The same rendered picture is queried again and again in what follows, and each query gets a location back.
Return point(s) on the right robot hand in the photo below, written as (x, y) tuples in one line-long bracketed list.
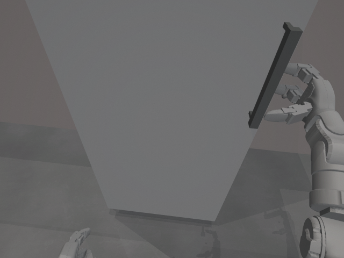
[(318, 95)]

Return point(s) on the fridge door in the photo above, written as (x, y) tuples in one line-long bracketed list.
[(160, 91)]

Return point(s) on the robot right upper arm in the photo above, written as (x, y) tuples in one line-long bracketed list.
[(322, 238)]

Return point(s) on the right robot forearm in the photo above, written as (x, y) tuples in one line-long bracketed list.
[(325, 135)]

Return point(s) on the handle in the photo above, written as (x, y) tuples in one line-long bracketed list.
[(280, 62)]

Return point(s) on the left robot hand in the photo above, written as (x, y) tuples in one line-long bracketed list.
[(71, 249)]

